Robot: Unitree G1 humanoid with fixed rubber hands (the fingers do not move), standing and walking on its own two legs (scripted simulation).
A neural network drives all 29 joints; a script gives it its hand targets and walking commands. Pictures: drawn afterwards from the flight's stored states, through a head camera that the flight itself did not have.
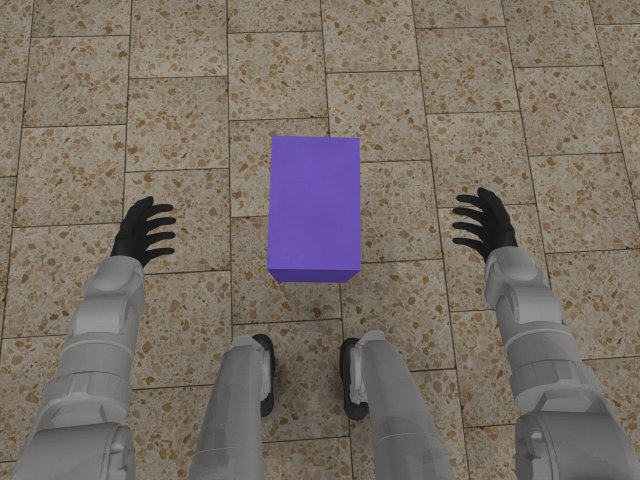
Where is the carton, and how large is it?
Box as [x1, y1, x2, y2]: [267, 136, 360, 282]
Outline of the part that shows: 272,136 267,269 277,281 345,282 360,270 359,138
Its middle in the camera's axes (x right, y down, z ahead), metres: -0.01 -0.06 +0.95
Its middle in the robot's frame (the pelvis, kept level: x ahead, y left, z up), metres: +0.52 -0.03 -0.54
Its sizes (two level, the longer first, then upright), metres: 0.290 0.191 0.295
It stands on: the floor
